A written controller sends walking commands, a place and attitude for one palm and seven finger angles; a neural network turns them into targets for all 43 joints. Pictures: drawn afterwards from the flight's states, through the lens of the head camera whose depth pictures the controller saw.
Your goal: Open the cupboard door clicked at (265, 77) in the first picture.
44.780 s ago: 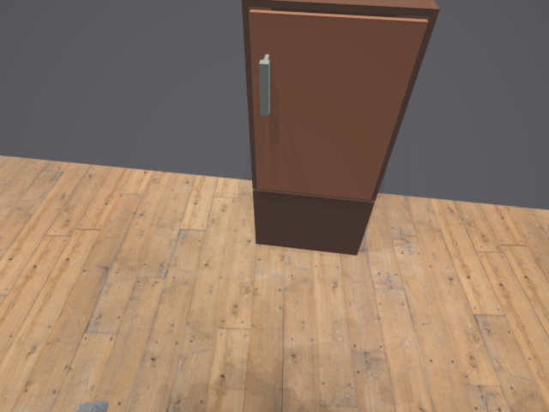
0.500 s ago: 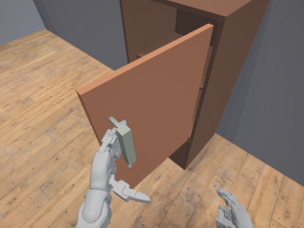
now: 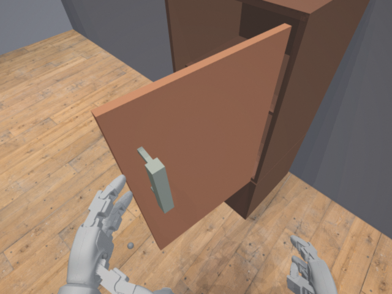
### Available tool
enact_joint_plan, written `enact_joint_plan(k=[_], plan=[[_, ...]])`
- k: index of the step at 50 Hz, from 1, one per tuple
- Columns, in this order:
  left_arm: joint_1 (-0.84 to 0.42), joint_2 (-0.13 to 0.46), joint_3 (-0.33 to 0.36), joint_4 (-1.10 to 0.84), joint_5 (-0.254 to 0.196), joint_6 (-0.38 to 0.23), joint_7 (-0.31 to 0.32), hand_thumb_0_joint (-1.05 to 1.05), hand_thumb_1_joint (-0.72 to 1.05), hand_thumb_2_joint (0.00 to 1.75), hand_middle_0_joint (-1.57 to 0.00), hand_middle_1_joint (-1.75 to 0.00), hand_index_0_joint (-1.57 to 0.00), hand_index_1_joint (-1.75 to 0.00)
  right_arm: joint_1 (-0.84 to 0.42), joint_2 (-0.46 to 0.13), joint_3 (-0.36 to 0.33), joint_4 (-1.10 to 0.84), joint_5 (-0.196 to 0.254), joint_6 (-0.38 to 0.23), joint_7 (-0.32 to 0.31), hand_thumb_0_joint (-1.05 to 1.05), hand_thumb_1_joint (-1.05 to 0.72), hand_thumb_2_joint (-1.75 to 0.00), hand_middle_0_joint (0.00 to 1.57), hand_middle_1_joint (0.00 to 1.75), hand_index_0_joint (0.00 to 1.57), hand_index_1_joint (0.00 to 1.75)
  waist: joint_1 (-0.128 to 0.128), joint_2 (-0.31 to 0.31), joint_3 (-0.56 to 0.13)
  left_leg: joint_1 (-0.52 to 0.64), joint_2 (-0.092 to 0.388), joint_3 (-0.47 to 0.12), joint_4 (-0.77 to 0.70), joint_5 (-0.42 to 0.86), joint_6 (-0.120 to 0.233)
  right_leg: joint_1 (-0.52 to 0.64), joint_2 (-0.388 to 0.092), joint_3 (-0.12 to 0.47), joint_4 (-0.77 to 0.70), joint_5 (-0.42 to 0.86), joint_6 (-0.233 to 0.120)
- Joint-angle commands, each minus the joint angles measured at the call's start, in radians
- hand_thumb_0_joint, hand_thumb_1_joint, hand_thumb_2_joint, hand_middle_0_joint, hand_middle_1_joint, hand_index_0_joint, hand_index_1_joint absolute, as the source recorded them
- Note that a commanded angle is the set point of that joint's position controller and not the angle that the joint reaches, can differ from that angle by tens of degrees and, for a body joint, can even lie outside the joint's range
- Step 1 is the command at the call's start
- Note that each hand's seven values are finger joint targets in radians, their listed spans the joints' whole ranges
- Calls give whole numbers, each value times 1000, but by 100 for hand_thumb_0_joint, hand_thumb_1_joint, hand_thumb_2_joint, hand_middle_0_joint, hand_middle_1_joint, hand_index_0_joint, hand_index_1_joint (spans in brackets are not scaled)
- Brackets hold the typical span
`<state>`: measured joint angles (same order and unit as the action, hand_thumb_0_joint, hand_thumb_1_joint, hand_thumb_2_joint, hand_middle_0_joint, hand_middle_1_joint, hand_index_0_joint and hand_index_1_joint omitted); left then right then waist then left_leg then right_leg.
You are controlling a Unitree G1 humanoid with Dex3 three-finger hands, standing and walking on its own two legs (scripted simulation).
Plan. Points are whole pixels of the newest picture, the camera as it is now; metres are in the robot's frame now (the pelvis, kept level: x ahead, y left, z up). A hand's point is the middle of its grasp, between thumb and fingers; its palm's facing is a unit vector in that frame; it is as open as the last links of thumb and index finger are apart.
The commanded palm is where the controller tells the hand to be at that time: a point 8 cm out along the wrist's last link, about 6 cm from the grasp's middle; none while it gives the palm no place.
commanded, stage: slide the hand sideways off the handle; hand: left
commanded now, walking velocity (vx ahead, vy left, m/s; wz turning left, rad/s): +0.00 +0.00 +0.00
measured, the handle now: (155, 180) +0.31 +0.10 +0.09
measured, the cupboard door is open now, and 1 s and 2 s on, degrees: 84 84 84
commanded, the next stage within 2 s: draw the hand back to the body in 0.12 s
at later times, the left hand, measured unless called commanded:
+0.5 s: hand (95, 244) +0.18 +0.16 +0.11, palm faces +0.00 -1.00 -0.04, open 16.3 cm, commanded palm +0.15 +0.22 +0.12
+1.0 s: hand (35, 230) +0.19 +0.24 +0.15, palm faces +0.26 -0.91 -0.33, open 14.1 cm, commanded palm +0.15 +0.28 +0.18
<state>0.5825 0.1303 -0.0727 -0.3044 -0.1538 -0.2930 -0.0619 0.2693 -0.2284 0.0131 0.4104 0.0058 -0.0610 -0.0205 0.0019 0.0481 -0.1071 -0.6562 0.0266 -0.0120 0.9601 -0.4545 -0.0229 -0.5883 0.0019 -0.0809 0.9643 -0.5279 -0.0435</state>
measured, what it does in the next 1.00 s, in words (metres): stands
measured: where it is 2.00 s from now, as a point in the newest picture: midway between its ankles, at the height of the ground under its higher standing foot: outside the picture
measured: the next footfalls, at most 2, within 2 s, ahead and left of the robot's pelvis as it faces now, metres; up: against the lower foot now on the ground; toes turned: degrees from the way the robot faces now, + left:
none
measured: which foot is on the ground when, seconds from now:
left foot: down 0.00-1.00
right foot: down 0.00-1.00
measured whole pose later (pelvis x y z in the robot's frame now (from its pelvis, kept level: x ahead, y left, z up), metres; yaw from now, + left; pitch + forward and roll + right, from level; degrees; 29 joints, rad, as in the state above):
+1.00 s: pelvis +0.01 +0.03 +0.04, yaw -1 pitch +0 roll -1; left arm 0.59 0.30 0.13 -0.45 -0.06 -0.02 0.11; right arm 0.25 -0.22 0.07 0.51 0.01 -0.10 -0.11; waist 0.04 0.05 -0.04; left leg -0.32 0.01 0.02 0.66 -0.34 0.02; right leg -0.24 0.00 -0.05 0.60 -0.36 0.00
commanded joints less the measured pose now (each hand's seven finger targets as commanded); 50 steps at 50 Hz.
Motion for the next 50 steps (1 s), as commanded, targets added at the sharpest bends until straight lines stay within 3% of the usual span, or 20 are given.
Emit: enact_joint_plan(k=[1, 3, 6, 10, 13, 15, 19, 24, 26, 31, 36, 37, 38, 39, 41, 44, 46, 50], plan=[[21, 88, 90, -227, -26, -77, -32, 0, -50, 30, -15, -30, -15, -30, -65, -86, -46, -164, 10, -55, -18, 0, -90, -90, 20, 30, 20, 30, -2, -93, -129, 69, -47, 1, -69, 221, 48, 83, -11, 100, -183, 431, 55], [55, 85, 92, -247, -40, -83, -50, 0, -50, 30, -15, -30, -15, -30, -68, -83, -46, -170, 13, -56, -19, 0, -90, -90, 20, 30, 20, 30, 6, -65, -151, 77, -46, 1, -69, 235, 47, 84, -9, 89, -166, 445, 52], [13, 81, 81, -232, -51, -83, -67, 0, -50, 30, -15, -30, -15, -30, -67, -89, -44, -167, 15, -59, -25, 0, -90, -90, 20, 30, 20, 30, -16, -107, -105, 47, -45, -8, -60, 198, 48, 53, -8, 96, -183, 380, 55], [-28, 64, 38, -262, -45, -88, -64, 0, -50, 30, -15, -30, -15, -30, -62, -94, -42, -176, 15, -76, -27, 0, -90, -90, 20, 30, 20, 30, -18, -46, -116, 68, -43, -14, -68, 172, 51, -1, 5, 66, -167, 276, 38], [16, 113, 91, -283, -37, -70, -41, 0, -50, 30, -15, -30, -15, -30, -63, -89, -46, -182, 18, -73, -27, 0, -90, -90, 20, 30, 20, 30, 8, -53, -151, 80, -40, -11, -83, 190, 52, 38, 9, 63, -165, 287, 34], [2, 140, 127, -304, -38, -47, -29, 0, -50, 30, -15, -30, -15, -30, -69, -86, -42, -186, 22, -67, -31, 0, -90, -90, 20, 30, 20, 30, 13, -38, -150, 90, -39, -8, -98, 190, 52, 48, 12, 57, -172, 286, 33], [27, 118, 136, -298, -62, -3, -29, 0, -50, 30, -15, -30, -15, -30, -79, -82, -33, -181, 31, -66, -35, 0, -90, -90, 20, 30, 20, 30, 13, -44, -108, 109, -35, -9, -129, 176, 51, 58, 19, 44, -203, 268, 35], [-8, 137, 145, -338, -83, 37, -56, 0, -50, 30, -15, -30, -15, -30, -82, -94, -23, -174, 35, -88, -43, 0, -90, -90, 20, 30, 20, 30, 6, -22, -92, 150, -32, -19, -166, 171, 53, 67, 22, 29, -230, 254, 34], [10, 161, 179, -339, -92, 52, -66, 0, -50, 30, -15, -30, -15, -30, -87, -96, -22, -167, 35, -95, -44, 0, -90, -90, 20, 30, 20, 30, 19, -12, -91, 161, -32, -21, -176, 194, 53, 90, 23, 25, -234, 280, 31], [-27, 186, 225, -347, -113, 85, -82, 0, -50, 30, -15, -30, -15, -30, -94, -102, -18, -151, 39, -108, -49, 0, -90, -90, 20, 30, 20, 30, 17, -38, -58, 176, -30, -30, -211, 177, 51, 102, 28, 12, -260, 251, 31], [-52, 205, 257, -380, -129, 117, -100, 0, -32, 37, -16, -30, -16, -30, -96, -107, -13, -138, 45, -128, -50, 0, -90, -90, 20, 30, 20, 30, 22, 6, -64, 219, -28, -34, -237, 192, 49, 122, 29, 3, -279, 263, 28], [-61, 347, 278, -458, 23, 136, 28, 0, -29, 39, -16, -30, -16, -30, -107, -92, -11, -151, 34, -115, -79, 0, -90, -90, 20, 30, 20, 30, 65, -6, -56, 239, -21, -14, -273, 187, 49, 145, 2, 78, -360, 265, 17], [6, 268, 255, -415, 34, 164, 83, 0, -26, 40, -16, -30, -16, -30, -99, -75, -4, -141, 25, -106, -90, 0, -90, -90, 20, 30, 20, 30, 44, -30, -16, 261, -24, -6, -282, 182, 50, 145, -5, 69, -388, 249, 19], [32, 231, 229, -376, 55, 188, 111, 0, -22, 42, -16, -30, -16, -30, -99, -72, 0, -124, 25, -95, -91, 0, -90, -90, 20, 30, 20, 30, 39, -16, 23, 276, -20, -3, -294, 183, 50, 150, -6, 59, -401, 245, 22], [-4, 267, 258, -382, 78, 202, 150, 0, -15, 45, -16, -30, -16, -30, -115, -82, 0, -109, 19, -84, -96, 0, -90, -90, 20, 30, 20, 30, 40, -33, 23, 310, -16, -5, -325, 201, 52, 190, -5, 52, -432, 252, 23], [-40, 287, 279, -382, 96, 204, 178, 0, -5, 50, -17, -30, -17, -30, -131, -82, 5, -88, 12, -83, -103, 0, -90, -90, 20, 30, 20, 30, 37, -10, 32, 370, -14, 0, -376, 215, 53, 231, -10, 49, -471, 265, 27], [-55, 300, 300, -351, 99, 207, 190, 0, 2, 52, -17, -30, -17, -30, -147, -85, 7, -68, 9, -85, -104, 0, -90, -90, 20, 30, 20, 30, 42, -8, 55, 395, -14, -1, -411, 220, 54, 266, -8, 48, -506, 262, 25], [-87, 301, 311, -376, 108, 194, 200, 0, 17, 58, -17, -30, -17, -30, -158, -89, 9, -43, 3, -101, -98, 0, -90, -90, 20, 30, 20, 30, 45, 20, 38, 465, -9, -11, -478, 282, 51, 330, -4, 35, -521, 318, 25]])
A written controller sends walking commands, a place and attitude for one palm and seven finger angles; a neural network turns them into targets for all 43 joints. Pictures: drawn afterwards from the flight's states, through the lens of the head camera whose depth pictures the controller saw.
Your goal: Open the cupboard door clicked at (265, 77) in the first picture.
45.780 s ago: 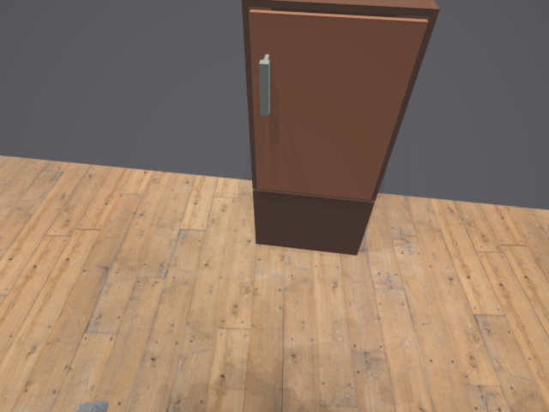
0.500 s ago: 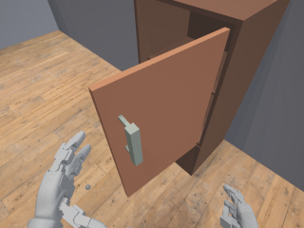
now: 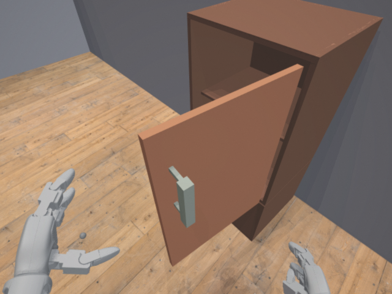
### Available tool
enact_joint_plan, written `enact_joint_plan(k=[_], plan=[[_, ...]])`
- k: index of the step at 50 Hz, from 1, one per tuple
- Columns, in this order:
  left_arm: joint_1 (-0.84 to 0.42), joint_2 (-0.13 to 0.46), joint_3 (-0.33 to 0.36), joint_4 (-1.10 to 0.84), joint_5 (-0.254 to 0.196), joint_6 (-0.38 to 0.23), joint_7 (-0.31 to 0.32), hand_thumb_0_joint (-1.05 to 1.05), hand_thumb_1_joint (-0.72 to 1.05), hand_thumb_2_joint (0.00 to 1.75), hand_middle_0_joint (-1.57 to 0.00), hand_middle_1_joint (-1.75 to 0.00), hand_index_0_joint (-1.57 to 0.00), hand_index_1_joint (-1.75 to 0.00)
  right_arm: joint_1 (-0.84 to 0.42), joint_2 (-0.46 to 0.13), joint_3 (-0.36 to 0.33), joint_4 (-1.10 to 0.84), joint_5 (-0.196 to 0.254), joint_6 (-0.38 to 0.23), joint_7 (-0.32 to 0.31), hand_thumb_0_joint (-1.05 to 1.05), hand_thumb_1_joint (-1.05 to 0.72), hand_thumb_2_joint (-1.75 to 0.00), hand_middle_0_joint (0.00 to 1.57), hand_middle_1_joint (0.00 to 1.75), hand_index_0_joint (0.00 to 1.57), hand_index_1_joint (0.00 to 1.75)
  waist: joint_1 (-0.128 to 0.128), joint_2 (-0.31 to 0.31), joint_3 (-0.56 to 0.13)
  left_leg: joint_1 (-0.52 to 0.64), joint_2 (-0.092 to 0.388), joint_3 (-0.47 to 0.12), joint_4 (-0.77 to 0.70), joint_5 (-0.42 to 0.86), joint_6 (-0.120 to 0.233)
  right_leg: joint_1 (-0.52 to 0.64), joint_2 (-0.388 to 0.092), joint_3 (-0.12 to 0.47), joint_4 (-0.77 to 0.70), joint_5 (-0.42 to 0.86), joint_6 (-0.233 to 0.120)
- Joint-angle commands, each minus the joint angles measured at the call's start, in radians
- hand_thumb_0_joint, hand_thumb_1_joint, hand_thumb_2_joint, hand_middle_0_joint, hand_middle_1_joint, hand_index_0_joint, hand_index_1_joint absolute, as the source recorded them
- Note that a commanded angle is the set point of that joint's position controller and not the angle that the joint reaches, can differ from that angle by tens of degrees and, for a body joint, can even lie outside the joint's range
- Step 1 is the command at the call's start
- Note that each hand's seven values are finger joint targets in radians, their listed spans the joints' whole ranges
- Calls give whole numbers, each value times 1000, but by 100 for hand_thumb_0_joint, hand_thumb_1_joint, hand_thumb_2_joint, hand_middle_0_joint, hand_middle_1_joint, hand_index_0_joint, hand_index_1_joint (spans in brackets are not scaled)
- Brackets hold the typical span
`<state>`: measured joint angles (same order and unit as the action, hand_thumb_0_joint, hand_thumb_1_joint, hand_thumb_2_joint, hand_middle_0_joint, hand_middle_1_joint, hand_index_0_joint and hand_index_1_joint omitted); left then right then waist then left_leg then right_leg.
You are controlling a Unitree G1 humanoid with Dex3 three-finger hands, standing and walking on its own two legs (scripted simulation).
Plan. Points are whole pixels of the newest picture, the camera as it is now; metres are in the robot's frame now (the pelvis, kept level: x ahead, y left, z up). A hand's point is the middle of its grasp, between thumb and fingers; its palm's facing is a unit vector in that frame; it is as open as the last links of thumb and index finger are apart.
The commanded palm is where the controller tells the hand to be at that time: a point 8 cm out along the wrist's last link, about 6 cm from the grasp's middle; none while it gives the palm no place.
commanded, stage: draw the hand back to the body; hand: left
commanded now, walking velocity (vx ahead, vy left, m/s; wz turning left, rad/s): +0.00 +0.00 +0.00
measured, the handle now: (181, 197) +0.30 +0.07 +0.05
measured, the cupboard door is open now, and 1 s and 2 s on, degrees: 84 84 84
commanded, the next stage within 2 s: step back with the hand held close in 0.80 s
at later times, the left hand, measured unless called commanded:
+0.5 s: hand (46, 193) +0.21 +0.26 +0.17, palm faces +0.45 -0.80 -0.39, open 8.3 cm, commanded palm +0.16 +0.29 +0.18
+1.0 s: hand (53, 198) +0.21 +0.24 +0.17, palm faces +0.44 -0.81 -0.40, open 7.4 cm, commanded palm +0.15 +0.28 +0.19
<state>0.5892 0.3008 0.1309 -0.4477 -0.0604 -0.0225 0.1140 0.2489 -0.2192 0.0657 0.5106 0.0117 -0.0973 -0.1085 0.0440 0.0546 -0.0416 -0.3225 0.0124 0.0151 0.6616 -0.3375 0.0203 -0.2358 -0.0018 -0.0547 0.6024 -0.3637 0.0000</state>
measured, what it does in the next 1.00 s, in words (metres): stands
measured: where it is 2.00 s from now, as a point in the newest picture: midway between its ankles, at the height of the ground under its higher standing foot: outside the picture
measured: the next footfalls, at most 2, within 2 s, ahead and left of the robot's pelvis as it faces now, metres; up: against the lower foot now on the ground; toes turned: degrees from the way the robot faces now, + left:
none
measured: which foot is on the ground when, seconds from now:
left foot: down 0.00-1.00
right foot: down 0.00-1.00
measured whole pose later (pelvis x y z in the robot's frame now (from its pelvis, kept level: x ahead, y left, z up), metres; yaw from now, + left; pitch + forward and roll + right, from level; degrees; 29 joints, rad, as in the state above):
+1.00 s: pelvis +0.01 -0.02 +0.02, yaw -1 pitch -3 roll -1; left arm 0.46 0.34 0.35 -0.38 -0.07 -0.08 0.11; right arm 0.18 -0.23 0.02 0.61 0.00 -0.06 -0.08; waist 0.05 0.07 0.01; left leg -0.14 0.04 0.02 0.44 -0.24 -0.01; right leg -0.06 0.03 -0.05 0.37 -0.26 -0.02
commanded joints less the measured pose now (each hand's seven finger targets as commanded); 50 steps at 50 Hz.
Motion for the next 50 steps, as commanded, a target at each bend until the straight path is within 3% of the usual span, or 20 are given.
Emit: enact_joint_plan(k=[1, 3, 6, 9, 11, 14, 21, 22, 25, 31, 40, 45, 46, 47, 48, 49, 50], plan=[[-102, 141, 120, -225, 16, -77, 27, 0, 20, 60, -18, -30, -18, -30, -144, -103, -44, -133, -5, -68, -8, 0, -90, -90, 20, 30, 20, 30, 8, 13, -30, 137, 5, -38, -193, 183, 7, 9, -2, 8, -166, 172, -22], [-90, 141, 136, -229, 16, -79, 27, 0, 27, 63, -18, -30, -18, -30, -147, -102, -48, -121, -6, -70, -3, 0, -90, -90, 20, 30, 20, 30, 10, 15, -41, 168, 9, -34, -211, 230, 5, 34, 0, 7, -173, 211, -20], [-82, 167, 184, -183, 13, -78, 28, 0, 37, 68, -18, -30, -18, -30, -161, -106, -55, -102, -8, -66, 3, 0, -90, -90, 20, 30, 20, 30, 20, -29, -21, 176, 12, -27, -237, 265, 4, 75, 2, 8, -197, 248, -21], [-103, 168, 210, -195, 8, -80, 23, 0, 48, 72, -19, -30, -19, -30, -162, -104, -58, -93, -10, -56, 10, 0, -90, -90, 20, 30, 20, 30, 20, 5, -21, 200, 12, -17, -248, 324, 2, 99, 1, 11, -208, 301, -19], [-118, 188, 239, -175, 6, -80, 25, 0, 55, 75, -19, -30, -19, -30, -166, -107, -62, -83, -11, -49, 11, 0, -90, -90, 20, 30, 20, 30, 23, -21, -25, 211, 11, -13, -252, 346, 2, 118, 2, 12, -220, 329, -19], [-155, 191, 258, -188, 2, -81, 23, 0, 65, 80, -19, -30, -19, -30, -169, -106, -66, -80, -11, -40, 13, 0, -90, -90, 20, 30, 20, 30, 20, 15, -31, 237, 11, -8, -260, 362, 2, 121, 3, 16, -230, 339, -16], [-207, 243, 336, -163, -7, -85, 29, 0, 90, 90, -20, -30, -20, -30, -177, -111, -75, -59, -10, -33, 17, 0, -90, -90, 20, 30, 20, 30, 28, 25, -36, 257, 10, -3, -266, 409, 0, 154, 2, 20, -244, 390, -19], [-196, 209, 308, -150, -9, -83, 24, 0, 90, 90, -20, -30, -20, -30, -179, -108, -72, -60, -10, -31, 20, 0, -90, -90, 20, 30, 20, 30, 24, 10, -20, 258, 10, -3, -269, 414, 1, 146, 3, 16, -244, 393, -15], [-182, 188, 285, -139, -10, -82, 15, 0, 90, 90, -20, -30, -20, -30, -179, -114, -80, -62, -8, -23, 26, 0, -90, -90, 20, 30, 20, 30, 20, -6, -21, 267, 11, 2, -272, 407, 5, 139, 4, 18, -252, 390, -11], [-199, 240, 326, -153, -9, -89, 20, 0, 90, 90, -20, -30, -20, -30, -190, -113, -82, -60, -10, -22, 21, 0, -90, -90, 20, 30, 20, 30, 28, -9, -26, 261, 5, 3, -274, 381, 5, 158, 2, 23, -259, 389, -14], [-202, 218, 309, -145, -13, -98, 16, 0, 90, 90, -20, -30, -20, -30, -195, -105, -83, -50, -6, -26, 20, 0, -90, -90, 20, 30, 20, 30, 21, 6, -5, 276, 1, 16, -272, 353, 9, 133, 0, 32, -280, 382, -7], [-215, 220, 307, -131, -16, -103, 15, 0, 90, 90, -20, -30, -20, -30, -201, -106, -86, -48, -6, -29, 16, 0, -90, -90, 20, 30, 20, 30, 21, -26, 3, 278, 1, 15, -278, 314, 12, 123, 0, 38, -298, 342, -4], [-283, 259, 330, -181, -17, -112, 19, 0, 90, 90, -20, -30, -20, -30, -206, -107, -83, -48, -6, -32, 14, 0, -90, -90, 20, 30, 20, 30, 23, -14, -3, 275, -3, 11, -277, 305, 12, 135, -3, 40, -302, 334, -7], [-333, 368, 442, -217, -5, -144, 24, 0, 90, 90, -20, -30, -20, -30, -191, -124, -91, -72, 0, -14, 17, 0, -90, -90, 20, 30, 20, 30, -19, -38, 74, 215, 19, -3, -220, 266, 23, 17, -59, 135, -358, 423, -5], [-221, 297, 392, -125, -5, -143, 14, 0, 90, 90, -20, -30, -20, -30, -190, -111, -91, -52, -6, 5, 18, 0, -90, -90, 20, 30, 20, 30, -22, -71, 45, 217, 15, -7, -198, 259, 22, 30, -85, 129, -347, 468, -5], [-172, 266, 364, -112, -2, -142, 9, 0, 90, 90, -20, -30, -20, -30, -190, -111, -93, -62, -5, 17, 21, 0, -90, -90, 20, 30, 20, 30, -23, -95, 32, 211, 14, 0, -190, 271, 19, 32, -90, 123, -335, 509, 1], [-155, 251, 349, -122, -1, -144, 7, 0, 90, 90, -20, -30, -20, -30, -187, -116, -97, -69, -5, 28, 25, 0, -90, -90, 20, 30, 20, 30, -27, -81, 8, 205, 17, 3, -191, 288, 15, 46, -93, 115, -316, 525, 3]])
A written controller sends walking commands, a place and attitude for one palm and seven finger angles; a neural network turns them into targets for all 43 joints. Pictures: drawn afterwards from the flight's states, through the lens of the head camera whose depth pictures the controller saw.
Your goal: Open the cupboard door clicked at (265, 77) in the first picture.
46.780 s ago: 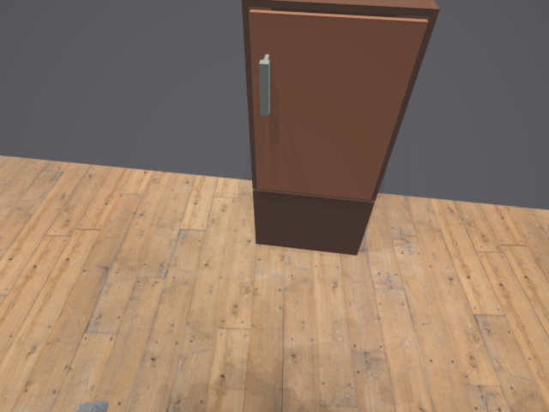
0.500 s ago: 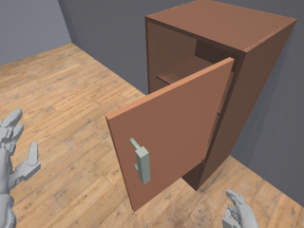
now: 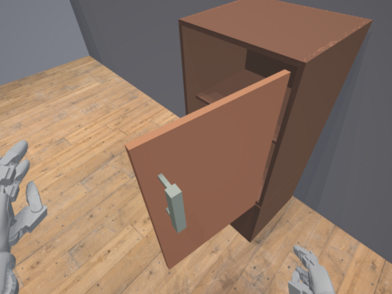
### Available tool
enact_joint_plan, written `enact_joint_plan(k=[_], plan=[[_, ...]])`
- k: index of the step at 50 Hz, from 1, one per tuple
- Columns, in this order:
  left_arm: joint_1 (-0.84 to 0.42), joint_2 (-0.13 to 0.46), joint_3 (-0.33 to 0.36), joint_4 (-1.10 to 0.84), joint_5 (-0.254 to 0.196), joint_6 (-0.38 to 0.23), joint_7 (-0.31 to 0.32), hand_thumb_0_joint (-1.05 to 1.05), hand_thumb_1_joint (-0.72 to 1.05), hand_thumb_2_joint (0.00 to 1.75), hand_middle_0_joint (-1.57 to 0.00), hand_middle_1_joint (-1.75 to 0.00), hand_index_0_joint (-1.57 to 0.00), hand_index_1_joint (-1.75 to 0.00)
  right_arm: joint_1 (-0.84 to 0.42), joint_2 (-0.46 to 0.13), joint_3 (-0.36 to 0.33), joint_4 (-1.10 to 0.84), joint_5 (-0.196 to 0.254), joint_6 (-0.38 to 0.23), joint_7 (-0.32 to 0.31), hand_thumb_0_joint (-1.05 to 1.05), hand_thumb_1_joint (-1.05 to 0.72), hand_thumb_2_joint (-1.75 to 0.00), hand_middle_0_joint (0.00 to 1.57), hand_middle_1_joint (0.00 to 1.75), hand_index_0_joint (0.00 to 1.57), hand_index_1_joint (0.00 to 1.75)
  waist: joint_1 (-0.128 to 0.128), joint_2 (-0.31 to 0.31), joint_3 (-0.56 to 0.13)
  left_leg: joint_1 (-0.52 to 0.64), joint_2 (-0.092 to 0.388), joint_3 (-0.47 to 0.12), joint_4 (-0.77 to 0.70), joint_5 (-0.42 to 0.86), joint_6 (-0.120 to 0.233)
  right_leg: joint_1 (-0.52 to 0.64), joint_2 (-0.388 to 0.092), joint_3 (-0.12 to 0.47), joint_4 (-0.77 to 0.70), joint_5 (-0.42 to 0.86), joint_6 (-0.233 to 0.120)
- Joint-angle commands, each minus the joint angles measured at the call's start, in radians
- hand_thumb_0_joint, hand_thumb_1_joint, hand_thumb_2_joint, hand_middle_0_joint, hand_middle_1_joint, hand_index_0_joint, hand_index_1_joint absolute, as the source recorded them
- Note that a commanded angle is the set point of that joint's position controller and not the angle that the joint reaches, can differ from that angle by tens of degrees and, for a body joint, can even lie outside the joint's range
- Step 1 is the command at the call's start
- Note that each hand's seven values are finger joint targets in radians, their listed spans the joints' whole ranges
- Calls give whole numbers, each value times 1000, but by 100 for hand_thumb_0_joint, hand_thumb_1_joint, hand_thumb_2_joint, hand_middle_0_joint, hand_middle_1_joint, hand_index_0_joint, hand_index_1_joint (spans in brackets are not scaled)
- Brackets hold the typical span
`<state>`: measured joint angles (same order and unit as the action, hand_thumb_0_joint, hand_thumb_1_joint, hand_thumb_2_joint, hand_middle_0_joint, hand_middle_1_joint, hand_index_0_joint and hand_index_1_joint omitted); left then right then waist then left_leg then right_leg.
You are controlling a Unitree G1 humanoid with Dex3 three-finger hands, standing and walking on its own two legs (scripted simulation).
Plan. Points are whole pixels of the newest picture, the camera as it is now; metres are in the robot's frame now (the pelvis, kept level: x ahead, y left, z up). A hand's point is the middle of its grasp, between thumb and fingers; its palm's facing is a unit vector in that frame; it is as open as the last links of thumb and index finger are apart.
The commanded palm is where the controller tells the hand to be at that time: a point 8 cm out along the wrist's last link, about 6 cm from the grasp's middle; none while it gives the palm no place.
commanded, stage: step back with the hand held close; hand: left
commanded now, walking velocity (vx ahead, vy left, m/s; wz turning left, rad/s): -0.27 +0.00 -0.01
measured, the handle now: (171, 203) +0.30 +0.09 +0.03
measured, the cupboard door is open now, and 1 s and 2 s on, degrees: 84 84 84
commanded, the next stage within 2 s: stop stepping back and stand still in 1.00 s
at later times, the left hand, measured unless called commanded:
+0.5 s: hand (1, 249) +0.13 +0.29 +0.15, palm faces +0.38 -0.78 -0.50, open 7.4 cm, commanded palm +0.07 +0.33 +0.17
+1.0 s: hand out of the picture +0.04 +0.31 +0.15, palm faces +0.48 -0.76 -0.44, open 7.4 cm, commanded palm -0.02 +0.35 +0.17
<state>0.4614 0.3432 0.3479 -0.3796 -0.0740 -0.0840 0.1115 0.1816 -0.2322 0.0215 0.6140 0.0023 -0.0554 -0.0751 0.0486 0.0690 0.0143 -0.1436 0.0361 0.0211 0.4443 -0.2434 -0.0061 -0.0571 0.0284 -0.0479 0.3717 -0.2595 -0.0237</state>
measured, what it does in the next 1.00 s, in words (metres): walks backwards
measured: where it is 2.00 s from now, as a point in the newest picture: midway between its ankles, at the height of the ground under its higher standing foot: outside the picture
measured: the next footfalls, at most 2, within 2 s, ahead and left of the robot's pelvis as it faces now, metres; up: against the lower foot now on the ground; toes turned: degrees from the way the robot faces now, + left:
left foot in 1.04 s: -0.16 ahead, +0.14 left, +0.00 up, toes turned -1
right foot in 1.34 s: -0.25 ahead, -0.07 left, +0.00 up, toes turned -4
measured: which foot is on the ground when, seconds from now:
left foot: down 0.00-0.86, up 0.88-1.00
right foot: down 0.00-1.00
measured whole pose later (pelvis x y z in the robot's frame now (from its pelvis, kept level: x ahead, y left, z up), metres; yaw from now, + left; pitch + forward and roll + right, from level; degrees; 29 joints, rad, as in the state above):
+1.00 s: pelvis -0.15 +0.04 -0.01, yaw +3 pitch +1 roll +0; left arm 0.54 0.38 0.41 -0.55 -0.02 -0.21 0.17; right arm 0.18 -0.21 -0.01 0.62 -0.01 -0.06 -0.05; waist 0.02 -0.04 0.04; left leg -0.42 -0.01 0.04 0.76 -0.38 -0.01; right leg -0.38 0.01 0.08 0.55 -0.18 0.03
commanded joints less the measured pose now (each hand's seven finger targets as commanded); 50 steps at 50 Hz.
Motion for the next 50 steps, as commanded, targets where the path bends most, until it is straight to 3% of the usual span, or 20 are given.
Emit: enact_joint_plan(k=[1, 6, 11, 16, 21, 23, 28, 32, 37, 39, 40, 41, 42, 43, 44, 45, 47, 48, 49, 50], plan=[[-18, 214, 133, -213, 15, -90, 12, 0, 90, 90, -20, -30, -20, -30, -122, -106, -58, -177, 4, -5, -11, 0, -90, -90, 20, 30, 20, 30, -31, -43, -71, 23, 0, -4, 18, 240, 41, -111, -124, 91, -60, 446, 26], [52, 247, 167, -254, 11, -89, 28, 0, 90, 90, -20, -30, -20, -30, -119, -110, -70, -204, 10, 25, -18, 0, -90, -90, 20, 30, 20, 30, -33, -32, -153, 36, 29, -9, 7, 385, 37, -95, -103, 70, 2, 477, 35], [77, 273, 195, -290, 10, -96, 42, 0, 90, 90, -20, -30, -20, -30, -113, -112, -77, -224, 16, 36, -24, 0, -90, -90, 20, 30, 20, 30, -35, -36, -166, -17, 43, -26, -7, 357, 38, -95, -89, 74, 32, 414, 36], [97, 270, 202, -317, 14, -112, 53, 0, 90, 90, -20, -30, -20, -30, -106, -119, -80, -232, 16, 25, -24, 0, -90, -90, 20, 30, 20, 30, -38, -1, -142, -134, 59, -56, -48, 192, 47, -89, -71, 81, 54, 257, 36], [104, 257, 213, -322, 28, -140, 62, 0, 90, 90, -20, -30, -20, -30, -90, -128, -79, -235, 13, -4, -21, 0, -90, -90, 20, 30, 20, 30, -43, 42, -87, -358, 86, -112, -124, -164, 74, -32, -53, 92, 105, 81, 33], [101, 247, 214, -317, 34, -152, 64, 0, 90, 90, -20, -30, -20, -30, -82, -126, -79, -233, 13, -19, -22, 0, -90, -90, 20, 30, 20, 30, -46, 27, -67, -416, 93, -123, -129, -266, 82, -36, -47, 102, 118, 21, 34], [45, 238, 201, -346, 45, -172, 69, 0, 90, 90, -20, -30, -20, -30, -61, -128, -81, -217, 5, -53, -21, 0, -90, -90, 20, 30, 20, 30, -56, 0, -46, -399, 76, -125, -69, -355, 72, -156, -64, 133, 66, -180, 16], [24, 245, 209, -397, 48, -188, 79, 0, 90, 90, -20, -30, -20, -30, -60, -123, -75, -201, -1, -81, -24, 0, -90, -90, 20, 30, 20, 30, -53, 73, -75, -395, 99, -174, -131, -358, 74, -137, -26, 96, 141, -120, 22], [55, 234, 233, -341, 51, -193, 70, 0, 90, 90, -20, -30, -20, -30, -64, -119, -84, -196, -4, -95, -18, 0, -90, -90, 20, 30, 20, 30, -44, 135, -85, -573, 198, -238, -235, -470, 119, 28, 37, 62, 352, -47, 30], [46, 234, 232, -330, 52, -193, 62, 0, 90, 90, -20, -30, -20, -30, -74, -119, -90, -194, -2, -94, -10, 0, -90, -90, 20, 30, 20, 30, -44, 116, -45, -604, 184, -191, -183, -484, 108, -7, 28, 93, 313, -104, 11], [58, 244, 238, -330, 46, -197, 60, 0, 90, 90, -20, -30, -20, -30, -71, -108, -92, -190, -3, -95, -5, 0, -90, -90, 20, 30, 20, 30, -45, 60, -36, -544, 142, -151, -102, -422, 86, -90, -6, 153, 210, -142, -12], [78, 278, 261, -332, 42, -202, 61, 0, 90, 90, -20, -30, -20, -30, -65, -100, -96, -185, -6, -96, -1, 0, -90, -90, 20, 30, 20, 30, -50, -30, -34, -411, 70, -84, 33, -324, 48, -242, -75, 284, 52, -165, -49], [61, 247, 215, -354, 35, -198, 62, 0, 90, 90, -20, -30, -20, -30, -47, -85, -95, -172, 0, -89, 7, 0, -90, -90, 20, 30, 20, 30, -54, -182, -66, -267, -10, -17, 260, -239, -2, -412, -200, 426, -84, -266, -98], [50, 251, 203, -332, 39, -185, 68, 0, 90, 90, -20, -30, -20, -30, -45, -86, -101, -150, -2, -77, 15, 0, -90, -90, 20, 30, 20, 30, -48, -282, -74, -184, -49, -2, 502, -189, -23, -545, -328, 550, -190, -320, -158], [31, 239, 182, -332, 43, -175, 71, 0, 90, 90, -20, -30, -20, -30, -62, -81, -99, -143, -6, -64, 23, 0, -90, -90, 20, 30, 20, 30, -43, -305, -76, -223, -45, -34, 641, -200, -17, -509, -352, 516, -176, -158, -174], [8, 248, 190, -341, 47, -174, 71, 0, 90, 90, -20, -30, -20, -30, -68, -69, -89, -143, -11, -57, 23, 0, -90, -90, 20, 30, 20, 30, -52, -280, -79, -255, -30, -36, 638, -194, -16, -443, -320, 432, -128, 26, -157], [-19, 266, 204, -359, 55, -176, 75, 0, 90, 90, -20, -30, -20, -30, -80, -55, -76, -148, -9, -50, 10, 0, -90, -90, 20, 30, 20, 30, -55, -248, -69, -192, -12, -28, 399, -194, -7, -379, -257, 321, -41, 273, -108], [-26, 264, 203, -364, 53, -180, 76, 0, 90, 90, -20, -30, -20, -30, -83, -60, -67, -143, -7, -52, 1, 0, -90, -90, 20, 30, 20, 30, -59, -209, -74, -153, -29, -6, 233, -148, -5, -355, -218, 288, 3, 335, -79], [-26, 278, 217, -364, 51, -182, 78, 0, 90, 90, -20, -30, -20, -30, -77, -70, -66, -136, -6, -52, -8, 0, -90, -90, 20, 30, 20, 30, -66, -141, -80, -111, -42, 17, 45, -63, -4, -339, -174, 254, 66, 353, -41], [-41, 275, 212, -410, 46, -200, 74, 0, 90, 90, -20, -30, -20, -30, -72, -95, -76, -142, -3, -59, -13, 0, -90, -90, 20, 30, 20, 30, -62, -7, -110, -95, 38, -37, -83, 92, 14, -287, -100, 196, 173, 327, 7]])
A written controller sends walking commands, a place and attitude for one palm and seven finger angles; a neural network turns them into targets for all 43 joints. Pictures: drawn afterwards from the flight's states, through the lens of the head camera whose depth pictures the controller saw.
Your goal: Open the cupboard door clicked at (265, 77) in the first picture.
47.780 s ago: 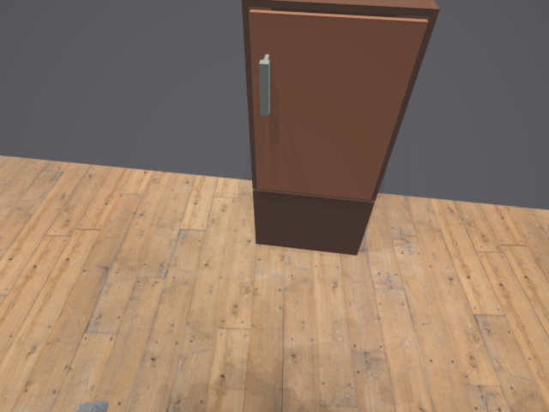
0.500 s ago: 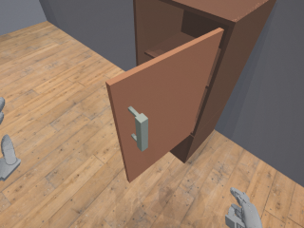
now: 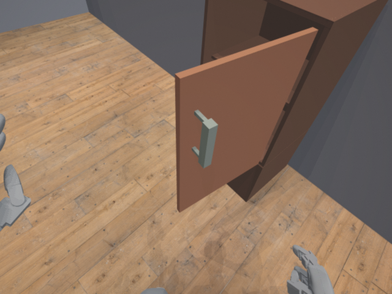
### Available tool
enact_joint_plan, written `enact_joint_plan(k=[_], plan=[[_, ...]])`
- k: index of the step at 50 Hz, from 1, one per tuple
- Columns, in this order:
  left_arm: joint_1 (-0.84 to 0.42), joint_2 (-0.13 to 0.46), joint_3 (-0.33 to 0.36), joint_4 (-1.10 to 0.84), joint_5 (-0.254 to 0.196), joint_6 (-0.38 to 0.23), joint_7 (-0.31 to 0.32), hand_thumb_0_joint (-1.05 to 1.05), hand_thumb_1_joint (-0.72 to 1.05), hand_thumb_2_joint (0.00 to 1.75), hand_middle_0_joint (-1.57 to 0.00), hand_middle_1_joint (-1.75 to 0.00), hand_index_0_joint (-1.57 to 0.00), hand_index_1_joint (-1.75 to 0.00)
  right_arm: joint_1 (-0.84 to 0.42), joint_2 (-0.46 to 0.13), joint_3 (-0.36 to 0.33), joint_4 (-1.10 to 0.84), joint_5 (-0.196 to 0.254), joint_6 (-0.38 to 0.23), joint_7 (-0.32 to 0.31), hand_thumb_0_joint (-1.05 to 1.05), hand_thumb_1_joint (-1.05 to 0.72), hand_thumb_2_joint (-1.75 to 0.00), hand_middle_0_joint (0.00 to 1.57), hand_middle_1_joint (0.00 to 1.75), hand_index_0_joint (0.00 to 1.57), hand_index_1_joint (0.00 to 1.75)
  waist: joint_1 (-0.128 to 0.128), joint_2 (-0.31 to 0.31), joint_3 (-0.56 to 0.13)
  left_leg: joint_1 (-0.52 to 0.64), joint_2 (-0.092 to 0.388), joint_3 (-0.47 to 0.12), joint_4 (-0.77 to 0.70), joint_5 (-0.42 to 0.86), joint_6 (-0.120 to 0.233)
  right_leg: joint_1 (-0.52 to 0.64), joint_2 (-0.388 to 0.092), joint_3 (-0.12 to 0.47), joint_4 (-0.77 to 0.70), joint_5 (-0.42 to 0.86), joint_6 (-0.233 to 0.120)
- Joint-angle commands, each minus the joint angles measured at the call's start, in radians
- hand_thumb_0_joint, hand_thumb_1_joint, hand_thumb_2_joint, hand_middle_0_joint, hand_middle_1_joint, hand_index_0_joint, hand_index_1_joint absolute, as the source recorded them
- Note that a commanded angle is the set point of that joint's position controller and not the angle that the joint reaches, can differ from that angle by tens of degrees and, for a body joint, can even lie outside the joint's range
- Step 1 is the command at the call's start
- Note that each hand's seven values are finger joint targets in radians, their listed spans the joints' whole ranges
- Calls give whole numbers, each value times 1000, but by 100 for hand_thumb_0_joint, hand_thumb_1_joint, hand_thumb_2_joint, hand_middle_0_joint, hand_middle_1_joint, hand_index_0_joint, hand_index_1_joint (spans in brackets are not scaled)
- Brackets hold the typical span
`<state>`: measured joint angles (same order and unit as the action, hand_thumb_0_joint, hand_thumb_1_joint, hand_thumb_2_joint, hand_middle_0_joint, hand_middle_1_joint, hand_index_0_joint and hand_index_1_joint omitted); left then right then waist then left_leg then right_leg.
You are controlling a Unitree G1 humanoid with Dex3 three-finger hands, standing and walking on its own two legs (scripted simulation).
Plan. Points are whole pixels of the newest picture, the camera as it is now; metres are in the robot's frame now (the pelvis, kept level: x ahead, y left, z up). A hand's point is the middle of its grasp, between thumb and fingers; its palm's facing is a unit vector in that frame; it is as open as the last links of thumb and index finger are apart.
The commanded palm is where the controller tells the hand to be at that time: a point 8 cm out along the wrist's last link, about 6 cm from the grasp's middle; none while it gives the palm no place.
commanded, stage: stop stepping back and stand still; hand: left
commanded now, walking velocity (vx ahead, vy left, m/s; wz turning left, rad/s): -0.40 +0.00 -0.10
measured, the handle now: (201, 139) +0.45 +0.03 +0.05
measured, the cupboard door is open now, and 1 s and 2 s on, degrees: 84 84 84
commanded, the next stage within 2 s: let the arm hang, fingers relaxed in 0.94 s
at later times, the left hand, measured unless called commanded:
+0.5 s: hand (25, 250) +0.14 +0.23 +0.17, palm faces +0.34 -0.83 -0.44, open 7.4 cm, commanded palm +0.09 +0.27 +0.19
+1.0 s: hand (1, 276) +0.11 +0.24 +0.17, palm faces +0.35 -0.83 -0.44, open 7.4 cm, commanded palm +0.06 +0.28 +0.19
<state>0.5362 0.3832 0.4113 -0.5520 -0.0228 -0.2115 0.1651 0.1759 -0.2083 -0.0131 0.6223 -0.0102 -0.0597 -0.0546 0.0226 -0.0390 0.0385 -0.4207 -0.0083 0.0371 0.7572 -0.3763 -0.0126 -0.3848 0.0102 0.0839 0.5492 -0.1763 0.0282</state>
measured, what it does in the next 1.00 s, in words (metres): walks backwards: left foot, then right foot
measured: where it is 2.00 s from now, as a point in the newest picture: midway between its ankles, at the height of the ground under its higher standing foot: outside the picture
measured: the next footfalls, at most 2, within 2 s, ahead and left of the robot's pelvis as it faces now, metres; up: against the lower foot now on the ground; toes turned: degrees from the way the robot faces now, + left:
left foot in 0.04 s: -0.01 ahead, +0.09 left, +0.00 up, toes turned -4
right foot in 0.34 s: -0.11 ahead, -0.10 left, +0.00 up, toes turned -6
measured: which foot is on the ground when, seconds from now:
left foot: up 0.00-0.02, down 0.04-1.00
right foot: down 0.00-0.04, up 0.06-0.32, down 0.34-1.00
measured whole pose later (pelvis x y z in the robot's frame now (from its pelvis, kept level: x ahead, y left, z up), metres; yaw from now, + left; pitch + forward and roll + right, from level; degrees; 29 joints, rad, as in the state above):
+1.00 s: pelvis -0.11 +0.00 +0.01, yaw -6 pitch -1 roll -1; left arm 0.54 0.38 0.38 -0.43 -0.05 -0.20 0.15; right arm 0.23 -0.20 0.02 0.64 -0.01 -0.13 -0.07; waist 0.01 0.02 0.00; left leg -0.27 0.01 0.03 0.44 -0.15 0.02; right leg -0.12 0.05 -0.02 0.40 -0.27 -0.03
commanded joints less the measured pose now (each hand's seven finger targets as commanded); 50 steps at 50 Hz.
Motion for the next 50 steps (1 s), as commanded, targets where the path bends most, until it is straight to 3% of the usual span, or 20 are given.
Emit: enact_joint_plan(k=[1, 2, 3, 5, 6, 8, 11, 14, 15, 16, 17, 18, 19, 22, 24, 27, 29, 31, 37, 50], plan=[[-117, 261, 179, -265, 8, -87, 24, 0, 90, 90, -20, -30, -20, -30, -98, -148, -64, -162, 8, -62, -39, 0, -90, -90, 20, 30, 20, 30, -18, 307, -160, 123, 268, -231, -433, 419, 88, 63, 7, -13, 169, 48, 0], [-88, 250, 197, -274, -11, -96, 18, 0, 90, 90, -20, -30, -20, -30, -54, -118, -68, -165, 2, -87, -25, 0, -90, -90, 20, 30, 20, 30, -6, 298, -246, 196, 346, -235, -421, 660, 141, 25, 58, -39, 348, -239, -2], [-35, 232, 195, -220, -22, -94, 9, 0, 90, 90, -20, -30, -20, -30, -44, -110, -72, -156, -8, -105, -17, 0, -90, -90, 20, 30, 20, 30, -28, 342, -255, 149, 387, -289, -445, 627, 171, -12, 70, -32, 547, -369, -2], [-25, 194, 158, -284, -35, -89, 7, 0, 90, 90, -20, -30, -20, -30, -27, -116, -80, -128, -11, -121, 2, 0, -90, -90, 20, 30, 20, 30, -33, 230, -225, 231, 377, -215, -363, 810, 189, -98, 47, 2, 586, -337, -4], [-15, 189, 151, -293, -32, -83, 6, 0, 90, 90, -20, -30, -20, -30, -27, -117, -84, -123, 2, -130, 12, 0, -90, -90, 20, 30, 20, 30, -26, 196, -241, 306, 351, -163, -345, 773, 172, -121, 43, -24, 554, -296, 1], [20, 152, 115, -271, -33, -52, 4, 0, 90, 90, -20, -30, -20, -30, -38, -115, -70, -137, 12, -128, 26, 0, -90, -90, 20, 30, 20, 30, -33, 229, -200, 273, 313, -141, -398, 561, 152, -75, 30, -75, 439, -293, 8], [23, 203, 153, -240, -37, -28, 15, 0, 90, 90, -20, -30, -20, -30, -45, -115, -47, -153, 11, -129, 11, 0, -90, -90, 20, 30, 20, 30, -42, 267, -136, 185, 278, -178, -537, 13, 127, 58, 35, -124, 187, -318, -3], [40, 203, 146, -193, -34, -8, 21, 0, 90, 90, -20, -30, -20, -30, -57, -111, -27, -167, 6, -109, -5, 0, -90, -90, 20, 30, 20, 30, -36, 264, -117, 61, 186, -100, -565, -198, 61, 307, 48, -197, -138, -229, -33], [56, 219, 155, -176, -32, -8, 17, 0, 90, 90, -20, -30, -20, -30, -49, -102, -23, -166, 4, -99, -5, 0, -90, -90, 20, 30, 20, 30, -34, 184, -121, 72, 126, -42, -475, -129, 33, 320, 17, -158, -257, -188, -48], [71, 252, 178, -157, -30, -10, 13, 0, 90, 90, -20, -30, -20, -30, -45, -98, -24, -168, -1, -88, -5, 0, -90, -90, 20, 30, 20, 30, -41, 81, -123, 100, 70, 7, -324, -47, 6, 256, -77, -45, -328, -171, -93], [37, 258, 177, -159, -44, -18, 8, 0, 90, 90, -20, -30, -20, -30, -54, -91, -18, -163, -5, -79, -3, 0, -90, -90, 20, 30, 20, 30, -42, -16, -124, 141, 52, 4, -164, 45, -2, 149, -193, 103, -384, -164, -139], [7, 270, 183, -137, -44, -20, 10, 0, 90, 90, -20, -30, -20, -30, -47, -100, -17, -146, -3, -85, -6, 0, -90, -90, 20, 30, 20, 30, -32, -71, -133, 119, 43, -8, -79, 75, -6, 111, -260, 168, -385, -167, -166], [17, 211, 136, -113, -44, -8, 8, 0, 90, 90, -20, -30, -20, -30, -31, -103, -31, -144, 17, -86, -6, 0, -90, -90, 20, 30, 20, 30, -26, -159, -121, 23, 28, -33, 0, 82, 1, 190, -256, 193, -332, -18, -162], [-42, 214, 124, -99, -27, -24, 16, 0, 90, 90, -20, -30, -20, -30, -50, -102, -15, -129, 22, -98, -14, 0, -90, -90, 20, 30, 20, 30, -33, -75, -102, -15, 45, -28, -76, 54, 22, 296, -243, 92, -199, 372, -144], [-73, 200, 106, -71, -20, -32, 18, 0, 90, 90, -20, -30, -20, -30, -46, -107, -14, -119, 17, -104, -22, 0, -90, -90, 20, 30, 20, 30, -39, -30, -84, 116, 24, 3, -231, 167, 40, 240, -198, 53, -180, 326, -99], [-101, 210, 98, -101, -23, -50, 13, 0, 90, 90, -20, -30, -20, -30, -48, -142, -38, -129, 18, -115, -29, 0, -90, -90, 20, 30, 20, 30, -25, 47, -68, 247, 78, -67, -320, 308, 64, 174, -107, 6, -153, 115, -34], [-52, 228, 126, -121, -14, -57, 11, 0, 90, 90, -20, -30, -20, -30, -34, -131, -25, -129, 10, -111, -28, 0, -90, -90, 20, 30, 20, 30, -29, 168, -99, 270, 102, -112, -324, 442, 82, 167, -57, -34, -97, 140, -31], [-45, 239, 138, -156, -16, -70, 7, 0, 90, 90, -20, -30, -20, -30, -43, -135, -27, -134, 8, -117, -26, 0, -90, -90, 20, 30, 20, 30, -22, 197, -100, 230, 121, -139, -356, 396, 78, 183, -30, -56, -99, 49, -25], [36, 201, 136, -89, -28, -74, 3, 0, 90, 90, -20, -30, -20, -30, -37, -127, -30, -144, 7, -115, -17, 0, -90, -90, 20, 30, 20, 30, -34, 88, -66, 154, 82, -107, -354, 159, 44, 182, -55, 7, -228, -60, -50], [-77, 188, 85, -90, -18, -41, 0, 0, 90, 90, -20, -30, -20, -30, -49, -122, -16, -140, 6, -120, -32, 0, -90, -90, 20, 30, 20, 30, -29, 86, -87, 260, 79, -95, -407, 200, 36, 171, -21, -29, -264, -18, -26]])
